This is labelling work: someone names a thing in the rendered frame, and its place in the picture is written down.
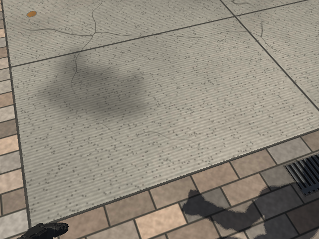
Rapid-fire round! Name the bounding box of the robot left hand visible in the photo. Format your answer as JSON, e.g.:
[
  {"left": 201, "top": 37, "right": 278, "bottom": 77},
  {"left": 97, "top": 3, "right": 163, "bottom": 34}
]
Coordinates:
[{"left": 17, "top": 222, "right": 69, "bottom": 239}]

